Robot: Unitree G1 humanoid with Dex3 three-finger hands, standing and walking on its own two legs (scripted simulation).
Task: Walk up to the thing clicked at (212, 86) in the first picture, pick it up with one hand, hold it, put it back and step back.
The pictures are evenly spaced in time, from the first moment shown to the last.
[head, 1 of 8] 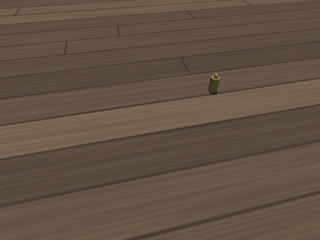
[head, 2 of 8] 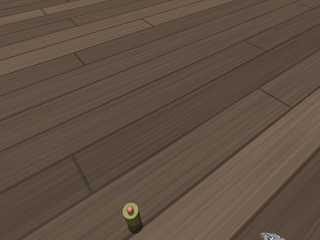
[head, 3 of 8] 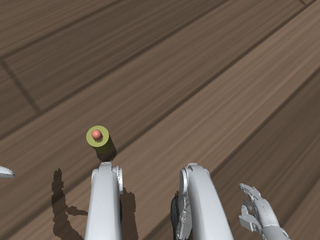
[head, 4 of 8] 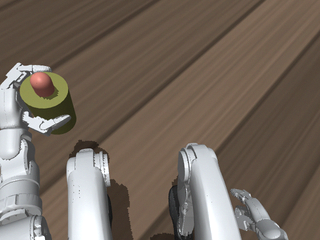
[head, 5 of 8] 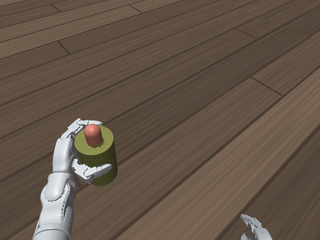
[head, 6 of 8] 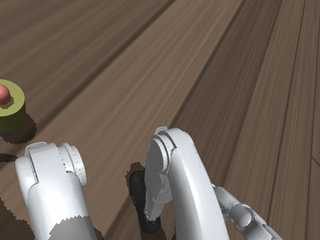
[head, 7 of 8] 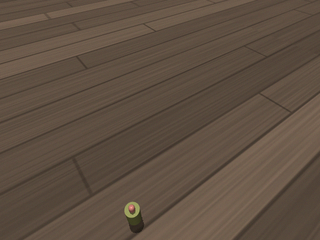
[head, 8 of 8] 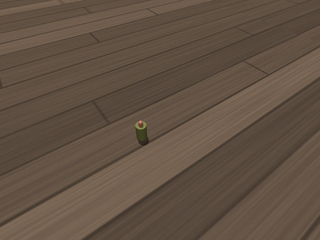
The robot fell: no
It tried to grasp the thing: yes
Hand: left
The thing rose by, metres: 0.70
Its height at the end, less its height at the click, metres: +0.00
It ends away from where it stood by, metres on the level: 0.02
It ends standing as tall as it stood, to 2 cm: yes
